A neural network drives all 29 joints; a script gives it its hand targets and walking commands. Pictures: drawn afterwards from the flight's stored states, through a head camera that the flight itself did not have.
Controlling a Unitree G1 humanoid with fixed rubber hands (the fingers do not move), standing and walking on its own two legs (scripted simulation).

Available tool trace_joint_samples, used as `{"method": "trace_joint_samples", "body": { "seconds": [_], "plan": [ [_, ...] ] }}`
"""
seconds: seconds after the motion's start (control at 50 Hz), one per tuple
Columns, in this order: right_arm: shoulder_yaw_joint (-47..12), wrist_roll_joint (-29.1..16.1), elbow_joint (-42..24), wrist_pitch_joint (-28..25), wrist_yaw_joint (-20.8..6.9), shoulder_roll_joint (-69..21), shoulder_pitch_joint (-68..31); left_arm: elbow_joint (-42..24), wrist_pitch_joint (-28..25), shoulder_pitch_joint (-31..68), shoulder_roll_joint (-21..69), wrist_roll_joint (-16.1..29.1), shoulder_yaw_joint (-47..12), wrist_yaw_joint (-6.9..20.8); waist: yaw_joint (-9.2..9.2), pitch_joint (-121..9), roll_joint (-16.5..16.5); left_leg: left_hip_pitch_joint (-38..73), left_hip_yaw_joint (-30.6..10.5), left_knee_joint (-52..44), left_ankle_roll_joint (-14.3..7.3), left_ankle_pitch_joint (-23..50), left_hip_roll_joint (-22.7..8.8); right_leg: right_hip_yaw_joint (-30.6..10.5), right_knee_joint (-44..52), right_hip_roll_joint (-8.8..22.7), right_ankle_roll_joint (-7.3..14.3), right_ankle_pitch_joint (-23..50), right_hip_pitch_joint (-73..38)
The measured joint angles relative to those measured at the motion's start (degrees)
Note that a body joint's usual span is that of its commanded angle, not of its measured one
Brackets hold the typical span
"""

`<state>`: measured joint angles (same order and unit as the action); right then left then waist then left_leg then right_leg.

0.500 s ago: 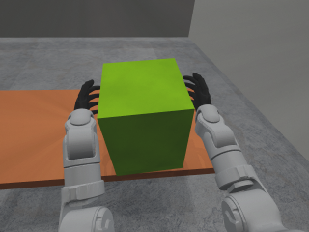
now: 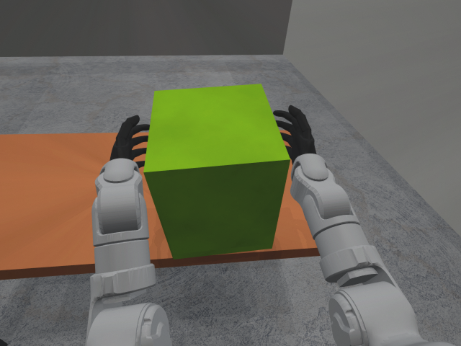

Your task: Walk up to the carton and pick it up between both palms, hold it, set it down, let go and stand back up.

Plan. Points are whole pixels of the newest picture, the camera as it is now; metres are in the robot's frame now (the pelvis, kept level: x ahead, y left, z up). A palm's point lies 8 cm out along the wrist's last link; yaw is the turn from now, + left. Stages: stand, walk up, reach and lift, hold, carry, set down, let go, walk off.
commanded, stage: hold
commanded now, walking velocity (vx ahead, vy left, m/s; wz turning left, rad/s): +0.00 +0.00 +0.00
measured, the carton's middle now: (216, 173) +0.41 +0.00 +0.12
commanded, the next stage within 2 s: none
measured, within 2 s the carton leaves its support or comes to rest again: neither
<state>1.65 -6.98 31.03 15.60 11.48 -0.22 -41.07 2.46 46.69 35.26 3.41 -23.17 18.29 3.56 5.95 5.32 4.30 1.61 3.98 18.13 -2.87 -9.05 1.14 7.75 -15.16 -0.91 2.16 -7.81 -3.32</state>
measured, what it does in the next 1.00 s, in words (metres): stands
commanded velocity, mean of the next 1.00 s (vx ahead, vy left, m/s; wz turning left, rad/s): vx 0.00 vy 0.00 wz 0.00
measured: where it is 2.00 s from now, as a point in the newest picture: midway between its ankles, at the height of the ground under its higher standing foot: outside the picture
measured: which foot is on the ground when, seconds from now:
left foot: down 0.00-1.00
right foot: down 0.00-1.00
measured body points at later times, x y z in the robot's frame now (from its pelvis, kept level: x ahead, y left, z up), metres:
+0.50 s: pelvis +0.01 +0.00 +0.00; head -0.02 +0.03 +0.45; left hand +0.38 +0.16 +0.18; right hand +0.39 -0.14 +0.19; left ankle +0.03 +0.08 -0.75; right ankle +0.03 -0.09 -0.75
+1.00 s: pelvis +0.00 +0.00 +0.00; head -0.04 +0.04 +0.45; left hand +0.37 +0.16 +0.18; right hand +0.38 -0.13 +0.20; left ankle +0.03 +0.08 -0.75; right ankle +0.03 -0.09 -0.75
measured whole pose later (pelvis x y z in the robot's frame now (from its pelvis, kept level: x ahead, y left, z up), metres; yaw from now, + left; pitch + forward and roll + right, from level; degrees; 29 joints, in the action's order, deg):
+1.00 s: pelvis +0.00 +0.00 +0.00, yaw +0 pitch -11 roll -1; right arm 1.2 -7.5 29.9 15.1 10.9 0.1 -39.8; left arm 0.7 46.4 32.7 3.4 -22.2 16.4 2.4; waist 5.9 5.2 4.3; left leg 1.0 3.8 19.2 -3.0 -9.6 1.1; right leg 7.8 -14.9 -1.0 2.0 -7.7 -3.3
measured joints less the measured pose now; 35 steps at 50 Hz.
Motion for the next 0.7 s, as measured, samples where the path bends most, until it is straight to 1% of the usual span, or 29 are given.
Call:
{"method": "trace_joint_samples", "body": {
  "seconds": [0.08,0.2,0.32,0.54,0.7],
  "plan": [
    [0.67,0.44,0.84,-0.17,-0.35,-0.14,-0.29,0.98,-0.31,0.50,0.41,-0.33,0.61,0.09,-0.20,-0.37,0.12,-0.16,0.12,-0.53,-0.02,0.28,0.02,-0.13,0.26,-0.01,0.04,0.17,0.32],
    [-0.22,-0.01,0.55,-0.67,-0.20,0.28,-0.48,0.10,-0.86,-0.07,0.25,-0.19,0.31,0.04,-0.13,-0.13,0.17,0.12,0.11,-0.27,0.08,-0.05,-0.10,-0.15,0.46,-0.15,0.05,0.09,-0.16],
    [-0.59,-0.42,1.21,-0.53,-0.09,0.12,-0.13,0.01,-0.27,-0.76,0.36,-0.45,0.41,0.19,-0.04,0.22,0.47,0.89,0.07,-0.32,0.12,-0.37,-0.10,-0.14,0.58,-0.17,0.02,-0.19,-0.97],
    [-2.02,-1.92,-2.09,-0.59,0.45,0.96,1.49,-2.67,-0.37,-2.45,0.08,0.82,-1.29,-0.54,0.35,-0.06,-0.39,0.00,-0.04,0.57,-0.06,-1.03,-0.03,-0.05,0.32,-0.06,-0.28,-0.52,-0.41],
    [-2.29,-1.63,-0.96,0.04,0.55,1.05,0.87,-1.89,0.32,-1.74,0.53,0.07,-0.25,-0.12,0.30,-0.30,-0.13,1.54,0.17,0.00,-0.17,-1.09,0.12,-0.31,0.37,0.06,-0.42,-0.74,-1.64]
  ]
}}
